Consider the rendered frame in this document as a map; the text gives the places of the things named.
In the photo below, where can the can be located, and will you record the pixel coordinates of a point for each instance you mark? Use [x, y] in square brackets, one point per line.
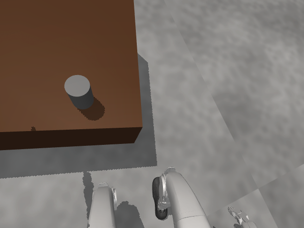
[79, 91]

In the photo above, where can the right robot foot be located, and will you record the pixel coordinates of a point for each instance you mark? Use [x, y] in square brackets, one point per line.
[160, 214]

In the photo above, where can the right robot hand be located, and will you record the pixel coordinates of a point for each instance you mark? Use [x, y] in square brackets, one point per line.
[242, 218]

